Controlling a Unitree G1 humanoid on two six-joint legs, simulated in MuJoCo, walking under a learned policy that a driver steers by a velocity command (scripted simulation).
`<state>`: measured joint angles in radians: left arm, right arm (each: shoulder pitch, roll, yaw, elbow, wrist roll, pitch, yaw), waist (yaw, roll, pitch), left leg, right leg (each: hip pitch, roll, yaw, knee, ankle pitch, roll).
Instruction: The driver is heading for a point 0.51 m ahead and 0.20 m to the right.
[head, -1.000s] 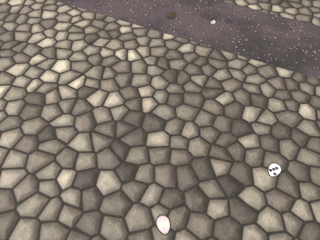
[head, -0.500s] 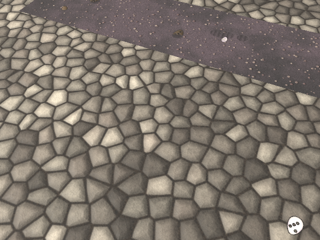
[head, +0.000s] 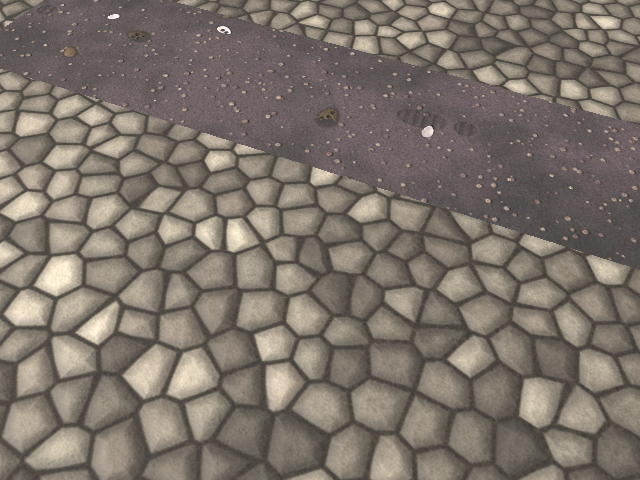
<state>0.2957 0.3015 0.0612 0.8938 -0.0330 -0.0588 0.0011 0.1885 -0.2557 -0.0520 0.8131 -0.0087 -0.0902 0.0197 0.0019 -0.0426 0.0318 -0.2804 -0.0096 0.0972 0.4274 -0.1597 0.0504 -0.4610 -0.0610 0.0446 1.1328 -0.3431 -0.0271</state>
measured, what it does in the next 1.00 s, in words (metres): walks ahead, turning right: right foot, then left foot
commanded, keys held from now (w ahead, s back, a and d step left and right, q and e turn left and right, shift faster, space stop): w+e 0.54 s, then no key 0.46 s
